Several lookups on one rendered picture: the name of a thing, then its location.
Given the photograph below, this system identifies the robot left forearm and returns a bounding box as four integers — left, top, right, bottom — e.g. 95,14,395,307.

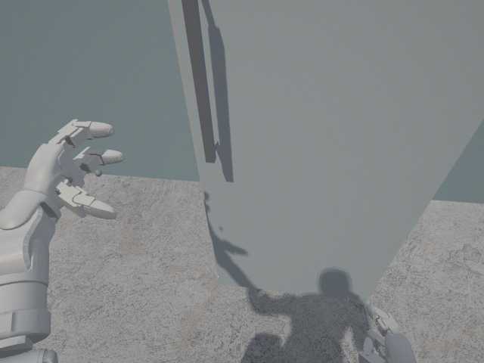
0,190,61,358

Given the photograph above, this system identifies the robot right hand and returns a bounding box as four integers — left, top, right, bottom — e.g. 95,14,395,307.
358,304,417,363

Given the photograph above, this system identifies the fridge door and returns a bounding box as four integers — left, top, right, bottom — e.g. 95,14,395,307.
170,0,484,301

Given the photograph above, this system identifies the robot left hand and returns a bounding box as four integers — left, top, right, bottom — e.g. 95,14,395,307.
23,119,125,219

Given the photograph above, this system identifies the handle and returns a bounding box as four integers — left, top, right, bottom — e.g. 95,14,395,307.
181,0,218,163

